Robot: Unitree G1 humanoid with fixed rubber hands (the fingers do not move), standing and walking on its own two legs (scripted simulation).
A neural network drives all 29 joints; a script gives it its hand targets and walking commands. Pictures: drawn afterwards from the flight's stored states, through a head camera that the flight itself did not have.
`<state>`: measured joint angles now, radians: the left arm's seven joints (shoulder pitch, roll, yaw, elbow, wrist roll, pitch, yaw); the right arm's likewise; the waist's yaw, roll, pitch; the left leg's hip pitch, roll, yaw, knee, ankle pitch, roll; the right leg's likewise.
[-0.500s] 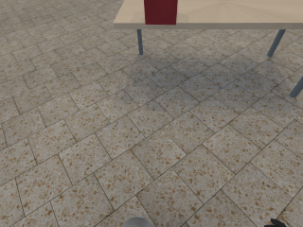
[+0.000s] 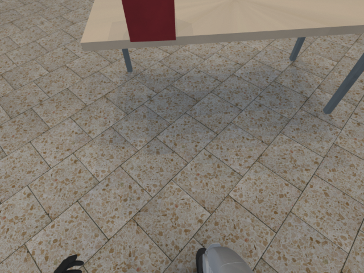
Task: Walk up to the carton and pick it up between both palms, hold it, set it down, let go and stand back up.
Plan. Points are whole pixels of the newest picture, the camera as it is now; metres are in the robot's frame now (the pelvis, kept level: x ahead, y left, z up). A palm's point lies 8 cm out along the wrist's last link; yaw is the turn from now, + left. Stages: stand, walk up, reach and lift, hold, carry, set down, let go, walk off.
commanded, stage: walk up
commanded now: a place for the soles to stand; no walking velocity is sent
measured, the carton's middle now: (150, 0) +1.12 +0.08 +0.06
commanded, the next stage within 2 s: none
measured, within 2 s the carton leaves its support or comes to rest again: neither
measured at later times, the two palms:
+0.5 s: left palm (35, 227) +0.26 +0.37 -0.09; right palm (282, 188) +0.30 -0.25 -0.07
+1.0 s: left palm (71, 147) +0.48 +0.33 -0.08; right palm (281, 164) +0.39 -0.29 -0.10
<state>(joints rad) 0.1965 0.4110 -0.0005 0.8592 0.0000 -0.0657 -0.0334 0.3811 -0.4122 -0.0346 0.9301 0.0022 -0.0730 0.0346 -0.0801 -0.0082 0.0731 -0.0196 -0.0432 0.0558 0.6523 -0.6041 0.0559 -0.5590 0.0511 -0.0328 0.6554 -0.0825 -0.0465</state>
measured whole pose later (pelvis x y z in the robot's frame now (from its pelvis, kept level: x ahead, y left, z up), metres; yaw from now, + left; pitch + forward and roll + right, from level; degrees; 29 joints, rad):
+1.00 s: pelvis +0.38 +0.03 +0.00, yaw -1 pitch -6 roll +1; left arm 0.22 0.40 0.00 0.86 0.00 -0.08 -0.03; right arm 0.35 -0.41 -0.03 0.89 0.00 -0.06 0.02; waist -0.03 0.01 0.13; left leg -0.19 0.02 0.00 1.07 -0.54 0.01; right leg -0.41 0.03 0.00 0.74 -0.24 -0.05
